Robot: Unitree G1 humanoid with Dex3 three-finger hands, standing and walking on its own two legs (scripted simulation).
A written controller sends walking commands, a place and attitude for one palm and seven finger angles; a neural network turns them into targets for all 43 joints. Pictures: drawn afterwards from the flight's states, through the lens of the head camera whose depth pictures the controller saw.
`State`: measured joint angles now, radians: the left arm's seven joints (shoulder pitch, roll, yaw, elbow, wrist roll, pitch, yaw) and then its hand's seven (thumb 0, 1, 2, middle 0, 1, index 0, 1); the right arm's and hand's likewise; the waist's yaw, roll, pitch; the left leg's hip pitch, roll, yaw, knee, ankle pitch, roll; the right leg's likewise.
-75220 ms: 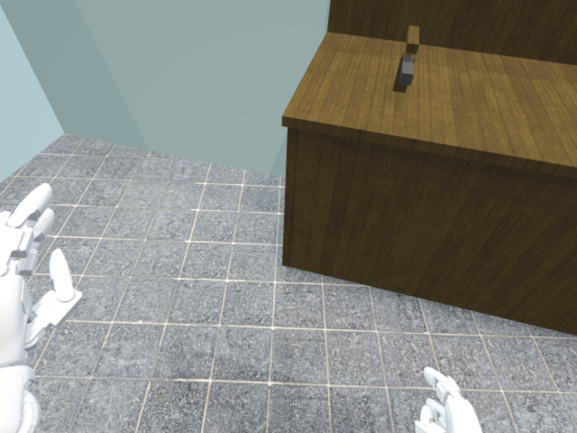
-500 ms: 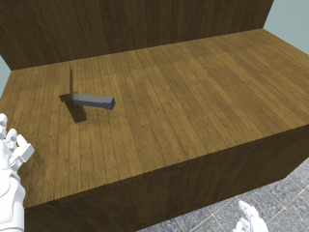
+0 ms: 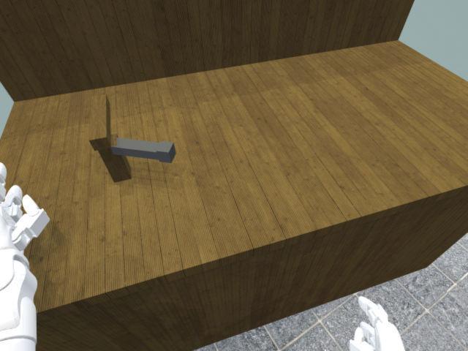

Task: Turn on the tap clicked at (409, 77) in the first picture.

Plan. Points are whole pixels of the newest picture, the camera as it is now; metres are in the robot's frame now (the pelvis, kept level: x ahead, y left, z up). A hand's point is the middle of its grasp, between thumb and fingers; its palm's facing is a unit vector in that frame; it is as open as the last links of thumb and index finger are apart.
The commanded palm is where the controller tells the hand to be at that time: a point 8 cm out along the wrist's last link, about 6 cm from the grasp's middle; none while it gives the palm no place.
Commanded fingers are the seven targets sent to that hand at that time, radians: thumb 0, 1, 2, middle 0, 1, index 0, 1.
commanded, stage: reach beside the lever's end, fingers flat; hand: left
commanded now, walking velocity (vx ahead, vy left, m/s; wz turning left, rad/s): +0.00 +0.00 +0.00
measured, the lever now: (166, 152) +0.44 +0.17 +0.11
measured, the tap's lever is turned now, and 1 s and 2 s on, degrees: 62 62 62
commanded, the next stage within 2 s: push the lever round in 0.50 s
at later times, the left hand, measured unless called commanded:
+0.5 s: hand (47, 213) +0.29 +0.33 +0.10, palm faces +0.54 -0.84 -0.08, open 7.8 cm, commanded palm +0.23 +0.37 +0.10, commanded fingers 0.00 0.90 0.90 -0.15 -0.15 -0.15 -0.15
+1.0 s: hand (62, 208) +0.30 +0.31 +0.10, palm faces +0.54 -0.84 -0.08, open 7.8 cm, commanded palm +0.25 +0.35 +0.10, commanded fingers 0.00 0.90 0.90 -0.15 -0.15 -0.15 -0.15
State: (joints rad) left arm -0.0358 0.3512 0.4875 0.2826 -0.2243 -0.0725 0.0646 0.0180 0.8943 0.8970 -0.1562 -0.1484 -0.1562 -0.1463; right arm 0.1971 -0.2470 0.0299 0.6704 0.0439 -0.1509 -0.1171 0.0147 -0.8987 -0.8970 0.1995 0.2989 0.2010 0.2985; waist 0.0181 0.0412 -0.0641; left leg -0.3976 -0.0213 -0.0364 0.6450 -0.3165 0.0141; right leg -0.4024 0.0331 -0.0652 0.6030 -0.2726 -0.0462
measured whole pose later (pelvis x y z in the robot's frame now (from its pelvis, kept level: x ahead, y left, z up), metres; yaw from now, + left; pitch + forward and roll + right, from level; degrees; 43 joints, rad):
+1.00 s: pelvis +0.00 +0.00 +0.00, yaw +0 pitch +4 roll -1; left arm -0.06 0.30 0.42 0.24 -0.20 -0.06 0.11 0.02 0.90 0.90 -0.15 -0.15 -0.15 -0.15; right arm 0.19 -0.24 0.03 0.68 0.04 -0.14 -0.12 0.02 -0.90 -0.90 0.20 0.30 0.20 0.30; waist 0.02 0.04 -0.06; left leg -0.40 -0.03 -0.04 0.65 -0.32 0.02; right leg -0.40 0.02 -0.07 0.60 -0.28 -0.04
